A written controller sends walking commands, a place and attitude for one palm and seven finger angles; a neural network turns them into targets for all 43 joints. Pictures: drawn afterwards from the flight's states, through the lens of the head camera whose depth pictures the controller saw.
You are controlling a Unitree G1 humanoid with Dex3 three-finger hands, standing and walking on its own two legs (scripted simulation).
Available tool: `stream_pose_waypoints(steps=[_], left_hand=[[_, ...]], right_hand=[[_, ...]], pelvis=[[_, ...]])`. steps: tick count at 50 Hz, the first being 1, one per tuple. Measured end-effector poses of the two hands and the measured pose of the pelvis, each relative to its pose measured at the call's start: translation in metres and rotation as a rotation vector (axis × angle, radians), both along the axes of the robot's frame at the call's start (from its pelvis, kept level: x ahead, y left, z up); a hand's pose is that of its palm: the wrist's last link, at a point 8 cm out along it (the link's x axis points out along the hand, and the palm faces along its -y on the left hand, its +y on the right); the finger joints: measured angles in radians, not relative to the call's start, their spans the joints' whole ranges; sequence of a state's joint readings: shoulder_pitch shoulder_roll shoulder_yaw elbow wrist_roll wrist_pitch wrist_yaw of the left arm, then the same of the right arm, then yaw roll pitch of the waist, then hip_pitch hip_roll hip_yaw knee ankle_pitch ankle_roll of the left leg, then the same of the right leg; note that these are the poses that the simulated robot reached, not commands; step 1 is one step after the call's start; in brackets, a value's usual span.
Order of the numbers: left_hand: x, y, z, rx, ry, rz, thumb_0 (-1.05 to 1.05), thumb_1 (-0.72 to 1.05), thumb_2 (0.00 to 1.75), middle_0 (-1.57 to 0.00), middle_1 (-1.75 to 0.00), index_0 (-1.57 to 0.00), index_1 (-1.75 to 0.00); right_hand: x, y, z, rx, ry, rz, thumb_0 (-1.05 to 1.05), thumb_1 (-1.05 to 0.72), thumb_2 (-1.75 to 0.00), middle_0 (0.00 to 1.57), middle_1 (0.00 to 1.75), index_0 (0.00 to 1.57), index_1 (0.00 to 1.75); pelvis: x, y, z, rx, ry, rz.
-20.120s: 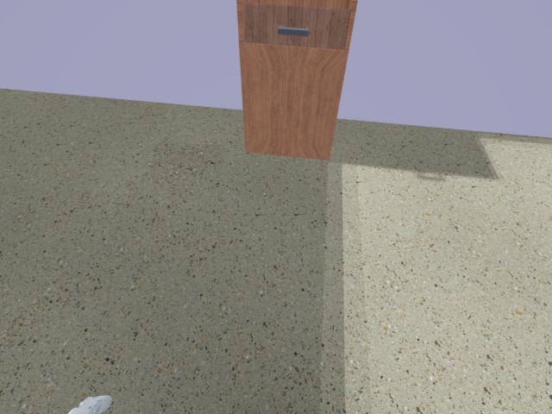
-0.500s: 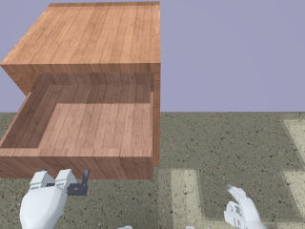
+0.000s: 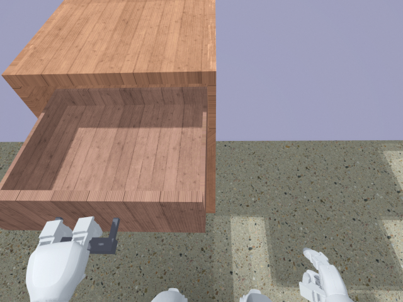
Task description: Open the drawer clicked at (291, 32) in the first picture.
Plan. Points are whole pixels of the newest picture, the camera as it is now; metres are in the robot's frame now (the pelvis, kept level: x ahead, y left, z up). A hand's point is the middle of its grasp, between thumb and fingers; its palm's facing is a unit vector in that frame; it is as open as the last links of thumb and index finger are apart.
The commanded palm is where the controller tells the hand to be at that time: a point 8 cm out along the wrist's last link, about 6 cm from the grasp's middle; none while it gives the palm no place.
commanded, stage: open the thumb to release the handle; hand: left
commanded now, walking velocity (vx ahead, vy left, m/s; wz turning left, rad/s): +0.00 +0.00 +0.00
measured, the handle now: (83, 233) +0.23 +0.25 +0.01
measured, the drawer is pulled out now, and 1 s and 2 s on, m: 0.30 0.30 0.30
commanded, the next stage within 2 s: lift the hand off the handle in 0.32 s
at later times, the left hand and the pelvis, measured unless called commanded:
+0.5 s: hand (77, 266) +0.18 +0.25 -0.01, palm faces -0.02 -0.05 -1.00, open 13.6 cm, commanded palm +0.16 +0.25 +0.04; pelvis -0.01 -0.01 +0.01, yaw +1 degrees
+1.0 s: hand (72, 258) +0.19 +0.25 +0.02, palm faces +0.00 -0.06 -1.00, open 13.4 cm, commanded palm +0.17 +0.25 +0.08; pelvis +0.00 -0.01 +0.02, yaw +1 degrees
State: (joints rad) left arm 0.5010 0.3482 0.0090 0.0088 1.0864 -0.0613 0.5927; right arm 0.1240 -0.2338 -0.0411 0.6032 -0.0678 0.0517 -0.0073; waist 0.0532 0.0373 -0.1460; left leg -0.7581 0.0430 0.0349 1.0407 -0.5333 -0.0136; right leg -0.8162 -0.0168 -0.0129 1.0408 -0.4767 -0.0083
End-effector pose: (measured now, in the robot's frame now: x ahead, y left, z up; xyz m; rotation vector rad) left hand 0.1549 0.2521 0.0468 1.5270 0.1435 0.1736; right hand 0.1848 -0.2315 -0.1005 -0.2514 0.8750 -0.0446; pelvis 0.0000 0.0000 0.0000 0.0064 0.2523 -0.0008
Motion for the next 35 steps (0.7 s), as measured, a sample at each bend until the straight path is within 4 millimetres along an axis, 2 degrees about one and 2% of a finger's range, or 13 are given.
stream_pose_waypoints(steps=[5, 15, 19, 25, 35], left_hand=[[0.002, -0.002, 0.001, -0.003, 0.004, 0.033, 0.0, 0.41, 0.69, -0.34, -1.29, -0.38, -1.3], [0.002, -0.003, 0.002, -0.011, 0.039, 0.042, 0.0, -0.18, 0.44, -0.33, -1.24, -0.34, -1.23], [0.002, -0.003, 0.002, -0.013, 0.041, 0.037, 0.0, -0.34, 0.37, -0.33, -1.23, -0.33, -1.22], [0.002, -0.003, 0.002, -0.015, 0.04, 0.036, 0.0, -0.45, 0.32, -0.32, -1.22, -0.32, -1.21], [0.008, -0.004, 0.001, -0.005, 0.023, 0.029, 0.0, -0.49, 0.3, -0.32, -1.2, -0.33, -1.23]], right_hand=[[-0.003, 0.002, 0.003, 0.011, -0.01, -0.011, 0.01, -0.9, -0.9, 0.2, 0.3, 0.21, 0.3], [-0.001, 0.001, 0.016, 0.0, -0.047, 0.003, 0.01, -0.9, -0.9, 0.2, 0.3, 0.21, 0.3], [0.001, -0.002, 0.019, -0.01, -0.055, 0.008, 0.01, -0.9, -0.9, 0.2, 0.3, 0.21, 0.3], [0.001, -0.005, 0.017, -0.014, -0.056, 0.008, 0.01, -0.9, -0.9, 0.2, 0.3, 0.21, 0.3], [-0.003, -0.003, 0.009, -0.007, -0.032, 0.008, 0.01, -0.9, -0.9, 0.2, 0.3, 0.21, 0.3]], pelvis=[[-0.002, -0.001, 0.003, 0.002, -0.013, 0.003], [-0.007, -0.007, 0.01, 0.003, -0.041, 0.011], [-0.008, -0.008, 0.011, 0.003, -0.044, 0.013], [-0.008, -0.009, 0.01, 0.003, -0.041, 0.014], [-0.008, -0.008, 0.008, 0.004, -0.03, 0.016]])
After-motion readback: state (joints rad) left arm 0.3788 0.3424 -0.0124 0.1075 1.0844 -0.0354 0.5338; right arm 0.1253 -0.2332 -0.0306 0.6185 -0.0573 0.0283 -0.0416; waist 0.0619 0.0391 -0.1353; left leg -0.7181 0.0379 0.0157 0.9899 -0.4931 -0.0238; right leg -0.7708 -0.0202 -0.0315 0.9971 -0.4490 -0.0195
